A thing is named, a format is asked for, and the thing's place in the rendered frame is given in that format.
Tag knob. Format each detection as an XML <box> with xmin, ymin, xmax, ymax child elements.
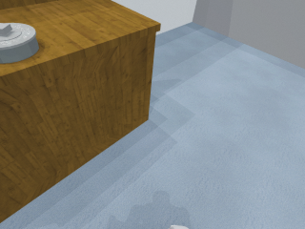
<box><xmin>0</xmin><ymin>23</ymin><xmax>12</xmax><ymax>35</ymax></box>

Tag lid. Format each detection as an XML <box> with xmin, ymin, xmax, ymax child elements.
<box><xmin>0</xmin><ymin>23</ymin><xmax>36</xmax><ymax>51</ymax></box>

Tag table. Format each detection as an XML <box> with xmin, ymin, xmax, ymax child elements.
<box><xmin>0</xmin><ymin>0</ymin><xmax>161</xmax><ymax>223</ymax></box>

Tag pot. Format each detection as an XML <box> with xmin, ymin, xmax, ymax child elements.
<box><xmin>0</xmin><ymin>37</ymin><xmax>39</xmax><ymax>64</ymax></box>

